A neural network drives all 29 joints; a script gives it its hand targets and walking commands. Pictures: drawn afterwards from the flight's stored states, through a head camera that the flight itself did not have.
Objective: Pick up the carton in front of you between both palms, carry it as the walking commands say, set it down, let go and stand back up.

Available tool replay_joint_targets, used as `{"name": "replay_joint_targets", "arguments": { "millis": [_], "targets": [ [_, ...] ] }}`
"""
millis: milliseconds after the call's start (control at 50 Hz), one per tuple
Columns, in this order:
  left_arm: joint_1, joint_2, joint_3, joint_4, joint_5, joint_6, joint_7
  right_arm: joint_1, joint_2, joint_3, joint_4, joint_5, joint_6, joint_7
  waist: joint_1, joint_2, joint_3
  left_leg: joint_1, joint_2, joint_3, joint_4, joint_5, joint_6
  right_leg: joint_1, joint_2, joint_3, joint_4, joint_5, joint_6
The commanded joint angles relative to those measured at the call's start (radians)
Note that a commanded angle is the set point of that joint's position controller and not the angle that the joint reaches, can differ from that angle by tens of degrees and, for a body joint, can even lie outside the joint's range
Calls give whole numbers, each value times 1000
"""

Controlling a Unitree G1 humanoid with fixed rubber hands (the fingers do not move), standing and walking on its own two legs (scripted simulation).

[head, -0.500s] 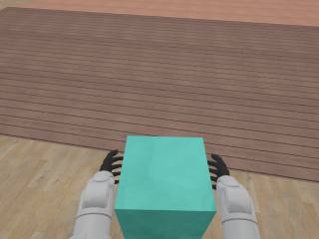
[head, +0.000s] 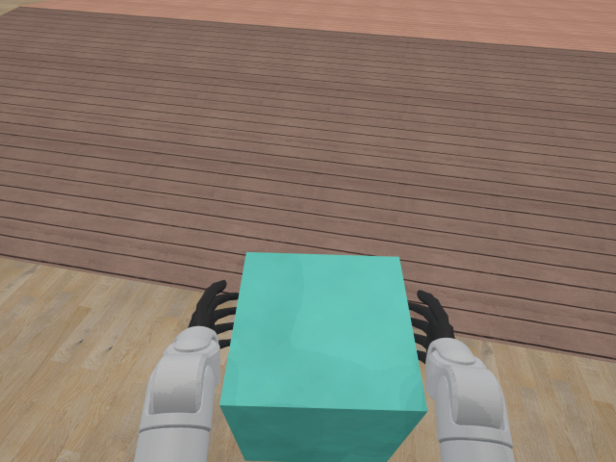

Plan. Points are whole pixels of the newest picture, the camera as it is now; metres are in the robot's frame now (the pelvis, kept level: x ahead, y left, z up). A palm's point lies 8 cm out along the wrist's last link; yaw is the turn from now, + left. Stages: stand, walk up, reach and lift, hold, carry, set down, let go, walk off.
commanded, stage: carry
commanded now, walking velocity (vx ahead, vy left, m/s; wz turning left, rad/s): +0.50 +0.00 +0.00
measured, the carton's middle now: (318, 363) +0.30 +0.00 +0.00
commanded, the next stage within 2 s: none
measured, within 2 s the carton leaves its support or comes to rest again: neither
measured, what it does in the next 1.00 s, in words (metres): walks ahead: right foot, then left foot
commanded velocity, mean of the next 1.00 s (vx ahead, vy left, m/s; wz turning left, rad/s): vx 0.50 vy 0.00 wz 0.00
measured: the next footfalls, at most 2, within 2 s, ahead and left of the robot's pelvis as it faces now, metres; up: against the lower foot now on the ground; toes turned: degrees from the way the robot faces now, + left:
right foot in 0.20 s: +0.11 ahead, -0.10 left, +0.00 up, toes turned -8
left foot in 0.50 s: +0.36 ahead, +0.12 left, +0.00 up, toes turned +10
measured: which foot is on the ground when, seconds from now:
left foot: down 0.00-0.22, up 0.24-0.48, down 0.50-0.98, up 1.00-1.00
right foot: down 0.00-0.06, up 0.08-0.18, down 0.20-0.50, up 0.52-0.94, down 0.96-1.00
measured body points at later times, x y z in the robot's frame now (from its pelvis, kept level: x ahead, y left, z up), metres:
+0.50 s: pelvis +0.23 +0.03 -0.01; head +0.22 +0.04 +0.44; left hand +0.50 +0.19 +0.08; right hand +0.51 -0.11 +0.08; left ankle +0.32 +0.12 -0.73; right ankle +0.07 -0.10 -0.73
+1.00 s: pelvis +0.55 +0.01 -0.02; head +0.56 +0.01 +0.43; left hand +0.84 +0.17 +0.08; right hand +0.84 -0.14 +0.08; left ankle +0.34 +0.11 -0.70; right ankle +0.66 -0.06 -0.74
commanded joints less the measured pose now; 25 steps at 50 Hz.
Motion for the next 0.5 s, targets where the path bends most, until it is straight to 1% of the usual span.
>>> {"name": "replay_joint_targets", "arguments": {
  "millis": [0,20,40,60,80,100,120,140,160,180,200,220,240,260,280,300,320,340,360,400,420,440,460,480],
  "targets": [
    [-528,-862,-695,-154,-355,66,-221,-597,874,726,-160,375,52,220,10,-94,-111,-11,5,69,-96,-124,19,-43,-152,138,-178,-391,-101],
    [-530,-849,-706,-173,-371,100,-217,-589,856,731,-170,390,84,215,5,-10,-98,57,61,-8,-163,-151,36,-122,-104,51,-75,-319,-74],
    [-530,-843,-724,-197,-391,134,-214,-556,841,735,-176,399,114,209,-7,158,-97,151,175,-191,-255,-198,78,-242,-40,-67,123,-210,-35],
    [-530,-846,-744,-218,-416,166,-214,-514,832,733,-184,398,142,200,-15,281,-75,261,272,-363,-307,-100,142,-401,-1,-148,237,-182,-5],
    [-534,-857,-766,-241,-445,191,-217,-496,825,735,-212,401,166,190,-16,274,-39,307,316,-420,-305,61,190,-488,-6,-167,214,-239,-7],
    [-536,-868,-778,-263,-474,210,-219,-500,832,743,-263,415,188,181,-22,214,-47,318,318,-389,-284,202,204,-479,-12,-160,186,-268,-14],
    [-523,-881,-784,-283,-499,226,-220,-505,838,752,-313,429,209,173,-19,177,-89,327,300,-314,-253,283,190,-419,-8,-170,114,-234,-21],
    [-501,-889,-785,-302,-514,241,-219,-506,848,760,-354,441,228,169,-14,161,-134,305,259,-213,-211,315,156,-308,13,-203,24,-126,-22],
    [-463,-894,-780,-319,-519,256,-217,-481,856,766,-384,451,246,168,-5,156,-182,223,208,-97,-155,264,115,-125,35,-239,-82,-10,-22],
    [-430,-894,-771,-336,-515,269,-214,-448,863,768,-404,459,262,170,2,121,-234,70,158,7,-75,225,74,135,26,-230,-144,52,-29],
    [-372,-890,-761,-339,-500,283,-208,-435,859,768,-421,464,279,177,28,-12,-273,-127,95,120,114,173,27,366,-103,-37,-232,-21,-74],
    [-330,-865,-744,-346,-462,287,-200,-457,862,786,-459,485,300,189,39,-274,-246,-415,20,193,332,-5,-10,520,-344,335,-254,59,-185],
    [-321,-875,-735,-364,-440,301,-192,-466,862,791,-458,496,314,199,42,-282,-184,-570,15,130,394,-188,9,554,-418,433,-258,241,-267],
    [-324,-904,-734,-387,-447,316,-188,-459,868,788,-453,505,324,207,44,-183,-158,-612,51,97,437,-232,21,545,-428,391,-241,370,-284],
    [-358,-898,-737,-423,-459,326,-185,-473,868,787,-451,516,331,211,45,-104,-166,-613,69,85,420,-224,25,546,-405,321,-233,395,-260],
    [-390,-890,-745,-452,-476,335,-182,-468,871,783,-450,524,336,211,45,-73,-166,-595,78,90,346,-188,26,531,-384,249,-256,337,-223],
    [-413,-886,-754,-469,-491,343,-183,-462,872,779,-450,524,340,207,41,-79,-161,-547,75,114,263,-121,20,492,-349,171,-276,319,-191],
    [-423,-881,-760,-476,-503,351,-185,-453,870,774,-445,520,344,200,37,-95,-158,-481,59,140,190,-49,14,449,-312,98,-283,311,-169],
    [-422,-874,-763,-476,-514,358,-188,-441,865,766,-443,512,347,191,34,-122,-154,-411,41,170,126,11,11,402,-284,34,-284,317,-154],
    [-413,-853,-764,-467,-527,371,-197,-420,852,748,-437,491,356,176,30,-157,-142,-260,10,226,15,106,12,296,-251,-65,-272,331,-129],
    [-414,-844,-763,-464,-530,377,-201,-413,847,739,-434,480,360,170,24,-159,-141,-158,-1,251,-44,168,13,235,-235,-108,-240,317,-110],
    [-421,-835,-762,-462,-535,383,-205,-407,844,732,-429,471,365,167,13,-139,-158,-2,-28,301,-91,236,17,153,-217,-155,-166,340,-88],
    [-426,-823,-760,-465,-538,389,-208,-399,835,723,-419,463,369,165,7,-99,-190,160,-51,340,-99,213,26,77,-186,-207,-53,380,-67],
    [-431,-807,-754,-463,-538,395,-211,-394,825,715,-410,455,373,163,-7,-44,-237,348,3,271,-92,153,38,-36,-157,-246,106,321,-37]
  ]
}}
